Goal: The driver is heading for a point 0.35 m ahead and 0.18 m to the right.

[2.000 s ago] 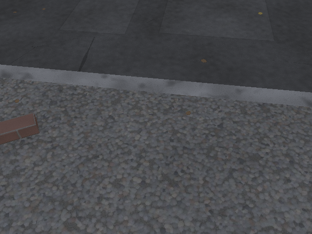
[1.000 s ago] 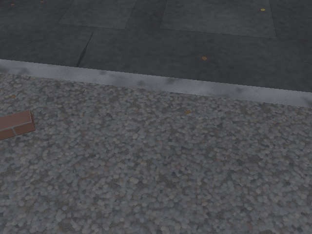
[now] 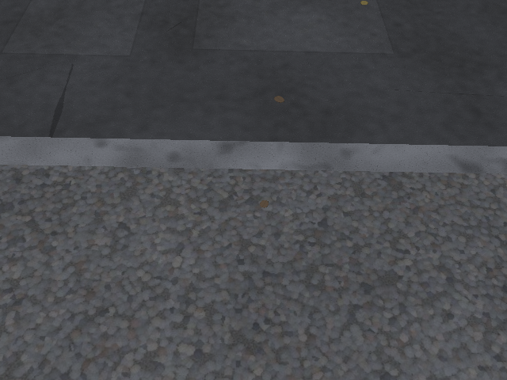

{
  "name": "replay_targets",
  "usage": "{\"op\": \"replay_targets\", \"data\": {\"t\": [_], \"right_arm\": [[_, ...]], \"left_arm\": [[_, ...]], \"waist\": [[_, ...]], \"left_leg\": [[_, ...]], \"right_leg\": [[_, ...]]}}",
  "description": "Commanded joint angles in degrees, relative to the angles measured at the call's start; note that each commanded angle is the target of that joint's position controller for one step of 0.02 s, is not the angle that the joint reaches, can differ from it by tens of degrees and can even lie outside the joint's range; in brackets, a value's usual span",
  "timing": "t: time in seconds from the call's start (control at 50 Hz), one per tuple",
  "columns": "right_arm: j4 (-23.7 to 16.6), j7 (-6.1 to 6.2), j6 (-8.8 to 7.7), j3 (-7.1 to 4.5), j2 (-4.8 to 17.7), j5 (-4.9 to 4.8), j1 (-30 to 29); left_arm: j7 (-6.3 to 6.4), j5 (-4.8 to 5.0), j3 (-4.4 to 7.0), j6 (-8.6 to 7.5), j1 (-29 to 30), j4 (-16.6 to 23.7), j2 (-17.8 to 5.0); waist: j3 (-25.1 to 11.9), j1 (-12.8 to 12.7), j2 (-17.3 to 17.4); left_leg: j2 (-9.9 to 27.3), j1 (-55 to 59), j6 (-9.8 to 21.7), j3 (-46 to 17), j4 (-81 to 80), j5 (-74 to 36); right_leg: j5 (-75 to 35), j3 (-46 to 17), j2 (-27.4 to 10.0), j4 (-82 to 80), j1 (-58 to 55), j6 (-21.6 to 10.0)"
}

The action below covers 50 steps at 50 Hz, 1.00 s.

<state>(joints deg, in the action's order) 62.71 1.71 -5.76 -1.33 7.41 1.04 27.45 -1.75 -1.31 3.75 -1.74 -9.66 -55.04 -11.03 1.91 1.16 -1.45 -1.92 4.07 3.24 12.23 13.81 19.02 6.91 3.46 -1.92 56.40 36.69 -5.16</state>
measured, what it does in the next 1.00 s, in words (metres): walks ahead, turning right: right foot, then left foot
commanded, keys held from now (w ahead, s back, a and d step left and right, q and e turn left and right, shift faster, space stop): w+e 0.26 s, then no key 0.74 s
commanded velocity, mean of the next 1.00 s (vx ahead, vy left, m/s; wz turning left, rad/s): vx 0.23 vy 0.00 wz -0.26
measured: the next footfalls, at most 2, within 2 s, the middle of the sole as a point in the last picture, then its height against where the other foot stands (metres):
right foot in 0.18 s outside the picture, level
left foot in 0.66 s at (244, 375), level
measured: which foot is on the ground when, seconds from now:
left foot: down 0.00-0.18, up 0.20-0.64, down 0.66-1.00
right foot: up 0.00-0.16, down 0.18-0.66, up 0.68-0.98, down 1.00-1.00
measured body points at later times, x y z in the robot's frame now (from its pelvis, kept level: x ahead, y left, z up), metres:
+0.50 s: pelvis +0.26 -0.03 +0.00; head +0.30 -0.05 +0.45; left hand +0.32 +0.23 -0.13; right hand +0.35 -0.29 -0.13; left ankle +0.43 +0.10 -0.68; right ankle +0.21 -0.05 -0.74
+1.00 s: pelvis +0.38 -0.03 +0.00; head +0.39 -0.02 +0.45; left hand +0.46 +0.19 -0.16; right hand +0.35 -0.26 -0.15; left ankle +0.46 +0.03 -0.74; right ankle +0.33 -0.15 -0.74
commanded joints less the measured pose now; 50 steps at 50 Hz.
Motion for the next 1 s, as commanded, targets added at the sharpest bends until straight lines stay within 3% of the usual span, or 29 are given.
{"op": "replay_targets", "data": {"t": [0.02, 0.06, 0.12, 0.14, 0.16, 0.18, 0.2, 0.22, 0.24, 0.26, 0.28, 0.32, 0.38, 0.46, 0.54, 0.58, 0.62, 0.64, 0.66, 0.68, 0.7, 0.72, 0.74, 0.76, 0.78, 0.82, 0.88, 0.96, 1.0], "right_arm": [[-1.3, 0.69, -0.79, -0.33, 5.9, -0.15, 1.9], [-0.8, 1.18, -1.05, -0.64, 8.1, -0.4, 3.0], [-1.4, 2.05, -0.78, -1.7, 11.1, -0.52, 1.5], [-2.3, 1.75, -0.49, -2.13, 11.9, -0.35, 0.0], [-3.6, 0.99, -0.3, -2.56, 12.7, -0.29, -2.3], [-5.6, 0.0, -0.17, -2.26, 9.6, 0.15, -3.4], [-10.3, -1.01, -0.29, -1.76, 5.6, -0.63, -1.2], [-12.2, -1.65, -1.0, -1.98, 8.7, -0.29, -7.7], [-13.4, -1.91, -1.62, -2.11, 10.0, -0.41, -10.4], [-13.0, -1.65, -1.77, -2.38, 10.1, -0.42, -10.0], [-12.2, -1.29, -0.85, -2.27, 9.3, 0.18, -8.4], [-11.4, -1.22, 1.73, -2.04, 7.5, 1.28, -5.4], [-12.7, -1.39, 3.33, -2.09, 7.2, 1.05, -8.2], [-15.4, -1.85, 3.91, -1.57, 7.2, 0.37, -16.3], [-16.4, -1.43, 3.74, -0.91, 7.5, -0.04, -21.0], [-15.8, -1.1, 3.32, -0.91, 8.2, -0.06, -20.0], [-13.5, -0.48, 2.71, -1.42, 9.6, 0.05, -14.1], [-11.8, -0.1, 2.2, -1.66, 9.9, 0.2, -9.9], [-10.0, 0.27, 1.29, -1.91, 10.7, 0.65, -4.4], [-9.5, 0.33, 0.94, -2.71, 15.0, 0.92, -0.4], [-9.7, -0.19, 1.81, -1.92, 12.6, -0.41, -2.6], [-10.5, -0.74, 2.14, -1.2, 10.5, -1.23, -6.5], [-11.1, -0.71, 2.45, -0.56, 8.6, -0.91, -11.2], [-11.3, -0.41, 2.78, 0.19, 7.0, -0.45, -13.9], [-11.1, 0.01, 3.08, 0.48, 6.8, -0.18, -15.2], [-10.0, 0.09, 3.42, 0.38, 8.0, 0.37, -14.5], [-8.4, -0.08, 3.59, -0.07, 10.1, 0.1, -11.4], [-8.0, -0.17, 4.94, -0.36, 10.5, -0.53, -12.9], [-7.2, -0.29, 5.34, -0.46, 9.8, -0.69, -11.4]], "left_arm": [[-0.76, 0.15, -1.25, -0.2, 7.1, 5.5, 2.0], [-0.78, -0.11, -1.01, -0.03, 7.7, 6.4, 0.5], [-0.3, -0.48, 0.5, -0.03, -2.3, 4.1, -3.3], [-0.19, -0.62, 1.37, -0.03, -8.6, 2.1, -5.1], [0.1, -1.01, 2.47, -0.21, -14.7, 0.2, -7.0], [0.63, -1.1, 3.86, -0.1, -15.4, 0.2, -11.0], [0.31, -0.9, 4.53, 0.24, -12.2, 2.1, -15.6], [0.8, 0.24, 4.18, 0.68, -11.2, 2.0, -13.9], [1.22, 0.61, 3.25, 0.45, -8.0, 2.3, -10.6], [1.32, 0.51, 2.56, -0.06, -5.7, 2.5, -8.2], [1.7, 0.67, 2.0, -0.85, -4.1, 3.0, -7.1], [1.95, 1.06, 1.32, -2.61, -5.0, 2.6, -6.6], [1.88, 1.05, 1.27, -3.28, -9.0, 1.1, -8.3], [2.29, 1.05, 0.37, -2.14, -12.6, 0.6, -7.0], [3.28, 0.32, -0.25, -1.5, -15.1, -0.1, -6.8], [3.7, -0.17, -0.44, -1.37, -14.6, -0.3, -6.8], [4.01, -0.12, -0.38, -1.6, -12.9, -0.3, -7.5], [4.02, 0.38, -0.33, -1.83, -11.5, -0.3, -7.9], [3.84, 1.15, -0.51, -2.29, -10.0, 0.2, -8.0], [3.76, 2.41, -1.09, -2.42, -14.6, 0.9, -5.3], [3.67, 2.99, -0.99, -1.09, -20.6, -1.6, -3.9], [3.69, 0.88, -0.51, 0.16, -18.1, -2.4, -6.1], [3.39, -0.29, -0.54, 0.7, -14.9, -2.3, -5.4], [3.04, -0.51, -0.77, 1.3, -13.2, -2.3, -4.3], [2.8, -0.55, -0.97, 2.06, -12.6, -2.5, -3.6], [2.86, -0.35, -1.62, 3.19, -14.4, -4.2, -2.1], [3.59, 0.3, -1.95, 3.93, -12.5, -5.1, -2.2], [3.56, 0.32, -2.52, 3.47, -12.0, -6.7, -1.6], [3.66, -0.35, -2.85, 2.58, -11.8, -6.7, -2.4]], "waist": [[8.1, -0.5, 6.4], [6.4, -1.3, 6.9], [-0.5, -6.7, 9.2], [-3.9, -9.4, 9.9], [-6.6, -13.2, 8.3], [-9.0, -12.7, -0.5], [-13.4, -6.5, -9.2], [-9.2, -7.9, -2.5], [-2.3, -5.8, 1.4], [0.8, -2.6, 6.4], [1.7, -0.2, 8.0], [0.7, 1.8, 6.5], [-0.3, 1.3, 1.7], [-1.7, -2.1, -2.9], [-2.2, -4.6, -3.7], [-2.0, -4.0, -3.9], [-2.6, -1.3, -4.2], [-3.0, 1.2, -3.2], [-5.5, 4.0, -0.8], [-12.2, 2.5, 8.5], [-17.7, 0.3, 13.1], [-13.0, -0.9, 6.5], [-6.8, -1.9, 4.4], [-3.6, -3.0, 3.5], [-1.6, -3.9, 5.5], [-1.7, -4.3, 8.0], [-3.0, -2.6, 7.8], [-0.7, -3.0, 7.4], [1.7, -2.5, 5.1]], "left_leg": [[13.0, -7.2, 0.7, -1.4, -3.8, -40.5], [14.3, -5.3, 0.6, 0.5, -0.1, -54.6], [16.4, -2.2, 0.4, 2.1, 15.4, -72.6], [17.2, -3.0, 1.0, 1.3, 24.8, -70.4], [16.0, -8.1, 1.2, 1.7, 38.4, -59.4], [9.9, -20.2, 0.9, 1.7, 58.9, -19.9], [-0.9, -40.6, -0.7, -7.7, 75.8, 12.6], [2.2, -48.5, -0.2, -15.0, 75.2, 6.3], [5.1, -49.3, -0.1, -15.1, 69.9, 0.8], [7.0, -45.2, -0.5, -14.8, 64.1, -1.9], [8.1, -40.4, -1.6, -14.6, 60.6, -2.2], [8.5, -33.2, -3.3, -13.7, 55.7, -0.7], [7.3, -33.6, -4.0, -10.7, 47.7, -6.2], [5.5, -35.7, -3.3, -8.6, 36.4, -14.9], [3.6, -35.5, -2.3, -8.0, 26.8, -17.5], [2.4, -32.6, -1.4, -8.2, 23.6, -14.5], [1.0, -26.0, 0.3, -8.7, 18.9, -11.5], [1.1, -21.3, 1.2, -9.1, 12.6, -15.3], [5.0, -11.3, 2.4, -12.5, 7.9, -31.8], [19.0, 1.8, 8.7, -24.6, 13.2, -65.2], [26.8, 4.2, 17.7, -34.3, 12.3, -74.2], [24.5, -4.1, 17.3, -32.9, 8.6, -59.2], [21.6, -10.9, 15.1, -29.5, 5.4, -46.1], [18.9, -16.0, 12.6, -26.0, 2.2, -36.3], [16.1, -20.1, 10.3, -22.8, -0.1, -29.0], [12.7, -21.5, 7.9, -19.3, -0.8, -22.5], [13.1, -19.6, 7.6, -20.7, -1.5, -11.6], [12.1, -24.2, 4.7, -21.8, -3.1, 6.7], [11.0, -26.5, 1.0, -21.8, -3.2, 10.6]], "right_leg": [[-3.9, 5.1, 1.7, -12.8, -0.5, -0.3], [-3.1, 8.2, 4.1, -17.5, -6.5, -1.9], [1.2, 8.7, 7.6, -18.1, -17.9, -6.3], [2.9, 7.0, 8.1, -19.7, -23.9, -8.2], [3.4, 4.1, 7.9, -25.4, -32.8, -10.1], [10.9, -10.8, -3.1, -29.0, -41.2, -13.5], [9.2, -44.3, -16.7, -35.9, -52.3, -23.4], [19.7, -45.0, -16.9, -43.4, -48.5, -22.9], [18.7, -38.9, -16.2, -45.5, -41.0, -19.8], [9.7, -33.2, -13.7, -46.2, -33.9, -16.6], [-3.9, -26.7, -11.2, -45.4, -28.9, -14.7], [-27.5, -17.4, -8.2, -43.2, -23.8, -12.9], [-46.5, -9.7, -4.0, -40.4, -24.7, -8.3], [-49.0, -6.9, -1.7, -38.7, -30.5, -1.9], [-49.0, -8.0, -3.6, -36.5, -37.6, -1.2], [-50.6, -8.8, -4.9, -34.2, -38.8, -1.8], [-54.3, -10.4, -6.0, -29.4, -39.0, -1.9], [-52.4, -10.3, -5.6, -25.2, -38.8, -1.3], [-43.3, -9.8, -3.7, -18.5, -34.4, -0.4], [-11.0, -7.2, 2.3, -4.5, -25.7, 1.6], [28.7, -6.4, 9.0, 4.6, -20.0, 2.8], [29.0, -9.4, 7.0, 7.3, -19.3, 2.3], [26.2, -9.6, 5.8, 6.6, -18.3, 2.6], [23.8, -9.4, 4.2, 2.7, -19.4, 3.2], [21.7, -8.6, 3.2, -1.7, -21.8, 3.9], [20.4, -5.5, 3.7, -8.8, -24.8, 5.0], [18.5, -4.2, 3.2, -16.4, -25.5, 5.2], [9.3, -2.7, 2.5, -27.5, -30.2, 4.1], [6.4, -7.0, -0.7, -34.5, -31.6, 3.1]]}}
